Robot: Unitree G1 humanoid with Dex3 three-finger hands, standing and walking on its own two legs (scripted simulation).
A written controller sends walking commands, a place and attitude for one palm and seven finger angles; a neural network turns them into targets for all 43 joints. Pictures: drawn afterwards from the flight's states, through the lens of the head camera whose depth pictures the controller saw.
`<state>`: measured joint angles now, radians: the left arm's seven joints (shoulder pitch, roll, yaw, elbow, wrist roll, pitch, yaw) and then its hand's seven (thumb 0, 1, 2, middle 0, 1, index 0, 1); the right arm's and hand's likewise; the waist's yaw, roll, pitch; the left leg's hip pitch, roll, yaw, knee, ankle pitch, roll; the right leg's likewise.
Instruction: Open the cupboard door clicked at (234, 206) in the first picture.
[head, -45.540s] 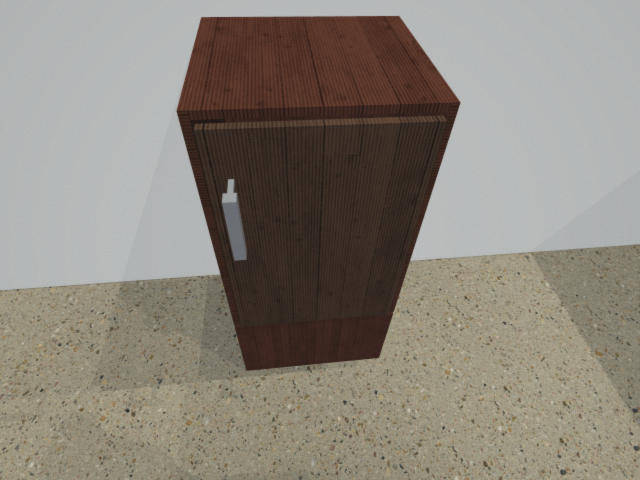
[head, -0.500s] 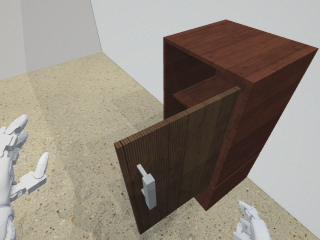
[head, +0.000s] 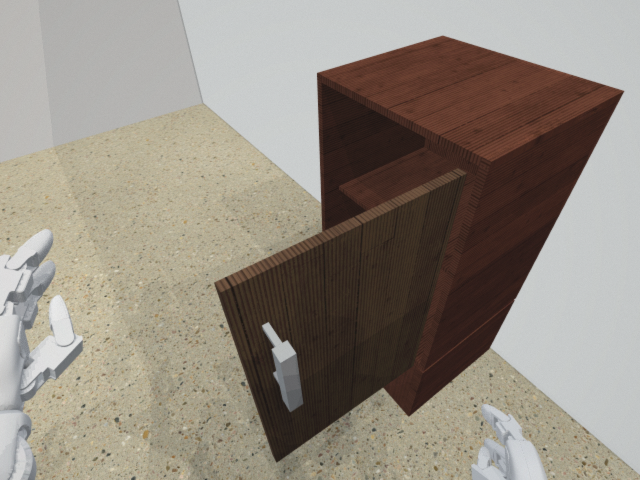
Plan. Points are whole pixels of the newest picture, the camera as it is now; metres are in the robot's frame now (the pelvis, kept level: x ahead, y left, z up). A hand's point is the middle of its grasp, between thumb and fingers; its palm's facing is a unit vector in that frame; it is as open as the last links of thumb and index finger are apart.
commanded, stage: step back with the hand held close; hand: left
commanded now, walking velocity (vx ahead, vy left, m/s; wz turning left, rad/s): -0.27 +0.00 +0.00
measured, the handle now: (281, 367) +0.28 +0.10 -0.03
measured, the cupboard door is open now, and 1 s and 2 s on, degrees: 88 88 88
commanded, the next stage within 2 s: stop stepping back and stand still in 1.12 s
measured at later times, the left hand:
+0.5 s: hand (22, 377) +0.15 +0.29 +0.15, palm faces +0.39 -0.77 -0.50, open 7.4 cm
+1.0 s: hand out of the picture +0.04 +0.31 +0.16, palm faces +0.51 -0.71 -0.49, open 7.4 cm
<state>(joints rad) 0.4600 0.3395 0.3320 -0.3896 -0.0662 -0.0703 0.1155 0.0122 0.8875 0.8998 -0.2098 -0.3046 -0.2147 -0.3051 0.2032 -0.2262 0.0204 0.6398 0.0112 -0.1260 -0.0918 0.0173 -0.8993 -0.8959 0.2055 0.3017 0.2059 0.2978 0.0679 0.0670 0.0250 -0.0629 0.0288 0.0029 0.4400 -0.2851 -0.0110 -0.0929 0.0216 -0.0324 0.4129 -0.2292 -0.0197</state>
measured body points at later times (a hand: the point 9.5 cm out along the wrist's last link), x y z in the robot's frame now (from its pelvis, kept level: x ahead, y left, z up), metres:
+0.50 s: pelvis -0.06 +0.03 -0.01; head -0.05 +0.04 +0.44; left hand +0.12 +0.33 +0.18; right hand +0.12 -0.22 -0.07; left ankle -0.02 +0.13 -0.74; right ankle +0.00 -0.11 -0.74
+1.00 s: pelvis -0.15 +0.02 -0.02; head -0.13 +0.04 +0.43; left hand +0.00 +0.34 +0.18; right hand +0.03 -0.21 -0.10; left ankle -0.04 +0.13 -0.73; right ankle -0.07 -0.10 -0.74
